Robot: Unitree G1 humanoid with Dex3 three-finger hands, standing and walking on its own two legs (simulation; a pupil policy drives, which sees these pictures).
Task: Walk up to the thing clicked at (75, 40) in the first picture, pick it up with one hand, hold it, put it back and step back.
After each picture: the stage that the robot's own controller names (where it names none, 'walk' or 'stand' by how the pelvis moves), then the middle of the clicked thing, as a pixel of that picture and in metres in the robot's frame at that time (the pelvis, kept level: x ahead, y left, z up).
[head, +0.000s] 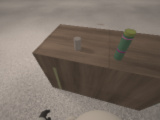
stand; (77, 43) +0.66 +0.14 +0.05
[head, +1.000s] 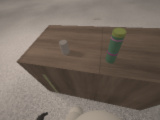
stand; (64, 47) +0.55 +0.24 +0.06
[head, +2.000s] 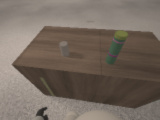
stand; (64, 49) +0.54 +0.23 +0.06
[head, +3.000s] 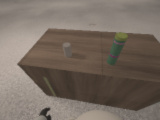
stand; (67, 50) +0.56 +0.22 +0.05
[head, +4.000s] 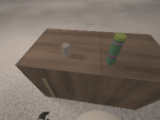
stand; (66, 50) +0.55 +0.22 +0.05
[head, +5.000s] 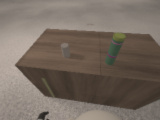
stand; (65, 50) +0.55 +0.23 +0.05
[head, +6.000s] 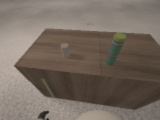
stand; (65, 50) +0.55 +0.23 +0.05
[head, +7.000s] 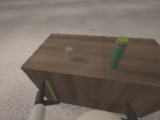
rise first; (69, 53) +0.54 +0.22 +0.05
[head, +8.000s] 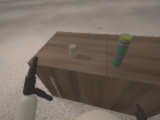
go down; (73, 51) +0.57 +0.21 +0.05
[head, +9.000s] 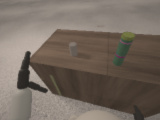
go down; (73, 49) +0.57 +0.21 +0.06
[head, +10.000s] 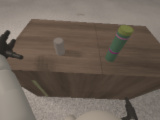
go down; (59, 46) +0.52 +0.20 +0.08
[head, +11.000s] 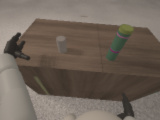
close in; (61, 44) +0.55 +0.20 +0.09
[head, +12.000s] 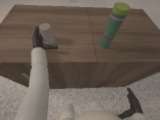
close; (47, 34) +0.56 +0.22 +0.12
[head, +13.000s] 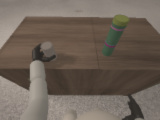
lift; (49, 51) +0.45 +0.23 +0.11
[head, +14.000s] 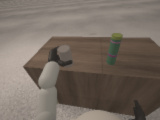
lift; (66, 56) +0.33 +0.15 +0.24
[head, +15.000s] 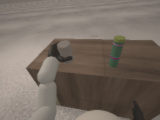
hold; (66, 52) +0.33 +0.15 +0.27
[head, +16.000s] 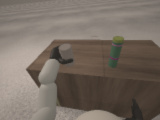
hold; (67, 55) +0.33 +0.14 +0.25
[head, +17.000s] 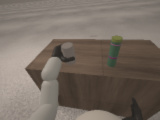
crouch; (69, 53) +0.34 +0.14 +0.25
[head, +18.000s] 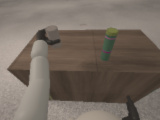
crouch; (54, 37) +0.47 +0.20 +0.25
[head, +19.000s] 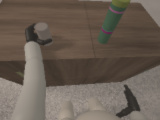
lower; (44, 35) +0.53 +0.21 +0.13
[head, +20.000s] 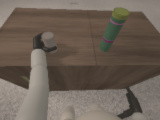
lower; (50, 43) +0.50 +0.20 +0.11
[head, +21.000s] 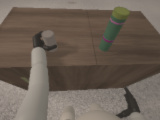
lower; (50, 41) +0.51 +0.20 +0.11
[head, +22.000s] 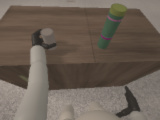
lower; (49, 39) +0.52 +0.19 +0.12
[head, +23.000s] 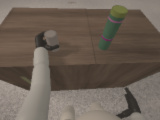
loosen; (52, 41) +0.51 +0.18 +0.11
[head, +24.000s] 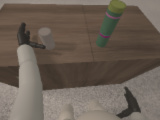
withdraw; (47, 39) +0.52 +0.19 +0.12
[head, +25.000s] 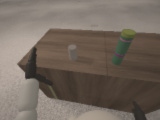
sink last; (72, 52) +0.50 +0.17 +0.09
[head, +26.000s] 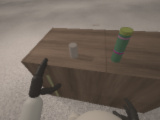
stand; (73, 50) +0.53 +0.18 +0.09
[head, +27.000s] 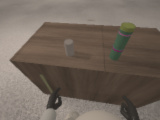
stand; (69, 48) +0.51 +0.18 +0.10
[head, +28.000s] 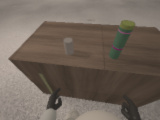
stand; (68, 46) +0.52 +0.18 +0.12
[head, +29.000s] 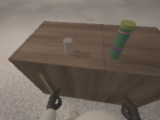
stand; (68, 46) +0.51 +0.18 +0.12
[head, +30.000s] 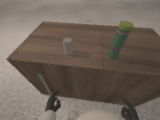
stand; (68, 46) +0.52 +0.18 +0.11
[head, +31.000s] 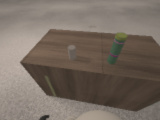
stand; (72, 52) +0.54 +0.17 +0.05
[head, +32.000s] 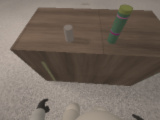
walk; (68, 33) +0.61 +0.18 +0.07
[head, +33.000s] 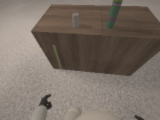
walk; (75, 20) +0.86 +0.17 +0.08
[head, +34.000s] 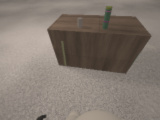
stand; (80, 22) +1.13 +0.20 +0.06
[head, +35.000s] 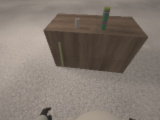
stand; (77, 23) +1.10 +0.19 +0.05
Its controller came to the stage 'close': yes
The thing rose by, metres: 0.21
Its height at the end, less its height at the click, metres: +0.00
